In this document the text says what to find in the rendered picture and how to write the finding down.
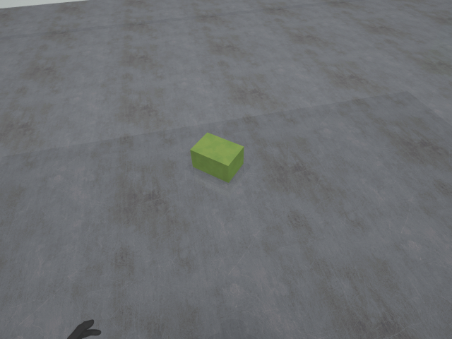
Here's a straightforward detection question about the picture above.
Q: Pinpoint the robot left hand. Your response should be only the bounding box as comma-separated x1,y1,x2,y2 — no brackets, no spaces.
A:
67,320,101,339

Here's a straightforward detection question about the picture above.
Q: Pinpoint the carton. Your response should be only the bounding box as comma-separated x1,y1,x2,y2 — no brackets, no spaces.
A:
190,132,244,183

